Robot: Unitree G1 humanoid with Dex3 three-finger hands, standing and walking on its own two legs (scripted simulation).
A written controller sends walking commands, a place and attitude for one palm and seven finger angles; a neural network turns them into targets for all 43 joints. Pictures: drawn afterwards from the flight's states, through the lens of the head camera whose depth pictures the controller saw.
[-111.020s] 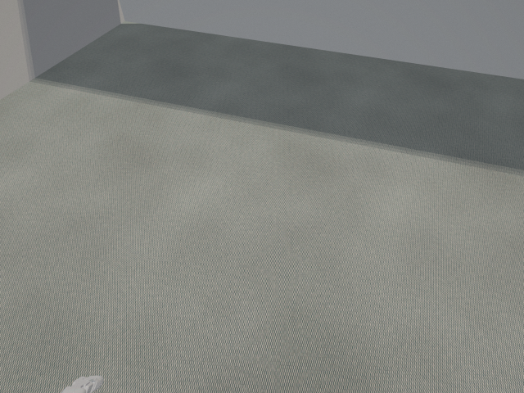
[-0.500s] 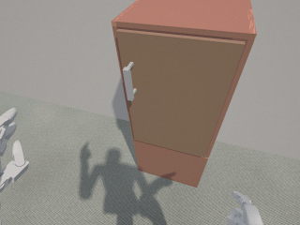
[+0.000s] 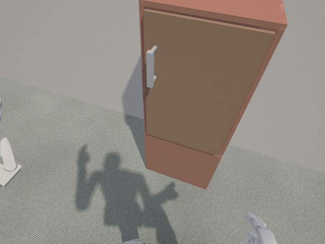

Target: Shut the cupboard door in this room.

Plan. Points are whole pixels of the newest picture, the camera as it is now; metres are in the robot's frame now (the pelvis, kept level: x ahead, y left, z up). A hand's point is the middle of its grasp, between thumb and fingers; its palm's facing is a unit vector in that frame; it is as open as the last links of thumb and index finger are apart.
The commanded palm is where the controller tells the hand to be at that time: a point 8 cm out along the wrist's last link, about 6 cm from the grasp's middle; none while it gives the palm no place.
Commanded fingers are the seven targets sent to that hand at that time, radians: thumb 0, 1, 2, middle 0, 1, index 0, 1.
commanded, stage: step back with the hand held close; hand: left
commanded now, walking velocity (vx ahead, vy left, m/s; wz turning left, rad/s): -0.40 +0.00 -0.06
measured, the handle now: (152, 67) +0.65 +0.08 +0.09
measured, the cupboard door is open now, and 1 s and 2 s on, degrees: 0 0 0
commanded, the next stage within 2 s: stop stepping back and stand still in 0.42 s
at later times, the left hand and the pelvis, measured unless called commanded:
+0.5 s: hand out of the picture +0.11 +0.28 +0.19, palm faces +0.41 -0.83 -0.39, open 7.4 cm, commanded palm +0.06 +0.32 +0.19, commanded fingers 0.00 0.90 0.90 -0.20 -0.30 -0.20 -0.30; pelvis -0.09 +0.02 +0.00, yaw -1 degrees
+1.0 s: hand out of the picture +0.01 +0.38 +0.19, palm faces +0.45 -0.85 -0.27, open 7.4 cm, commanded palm -0.07 +0.40 +0.19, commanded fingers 0.00 0.90 0.90 -0.20 -0.30 -0.20 -0.30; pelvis -0.22 +0.11 +0.00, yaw -2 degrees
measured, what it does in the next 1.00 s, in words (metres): walks backwards: right foot, then left foot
